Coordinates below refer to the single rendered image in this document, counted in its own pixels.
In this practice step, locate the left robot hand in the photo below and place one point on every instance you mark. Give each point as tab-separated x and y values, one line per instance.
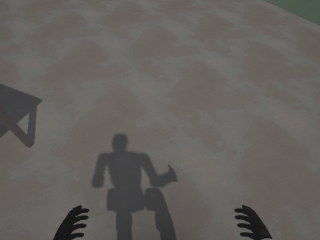
66	228

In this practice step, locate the table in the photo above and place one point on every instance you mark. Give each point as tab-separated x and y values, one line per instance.
11	124

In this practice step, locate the right robot hand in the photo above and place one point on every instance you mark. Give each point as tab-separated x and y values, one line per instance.
256	225

